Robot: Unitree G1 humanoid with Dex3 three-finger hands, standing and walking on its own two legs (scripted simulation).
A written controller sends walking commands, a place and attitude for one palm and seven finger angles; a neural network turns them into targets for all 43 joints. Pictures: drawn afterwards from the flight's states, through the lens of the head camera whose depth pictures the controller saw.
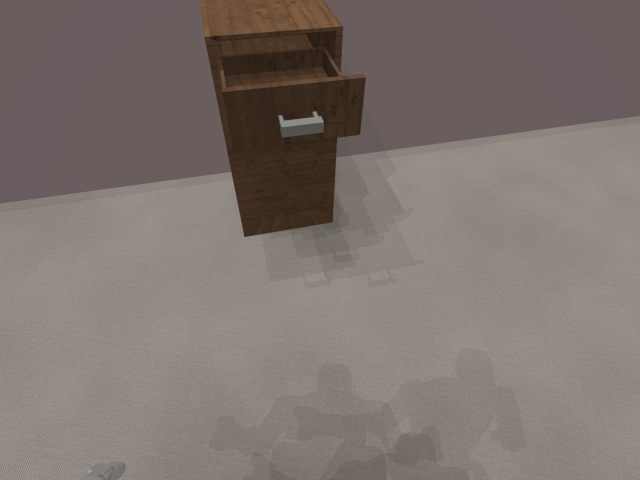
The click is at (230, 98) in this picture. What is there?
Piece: drawer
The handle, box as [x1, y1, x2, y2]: [278, 111, 323, 137]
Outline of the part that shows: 323,121 315,111 312,112 313,116 309,118 284,121 281,115 278,116 282,137 323,132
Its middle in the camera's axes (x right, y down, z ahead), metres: -0.05 -0.29 +0.95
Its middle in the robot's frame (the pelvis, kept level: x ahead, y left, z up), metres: +0.90 +0.10 -0.04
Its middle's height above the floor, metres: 0.73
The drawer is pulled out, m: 0.29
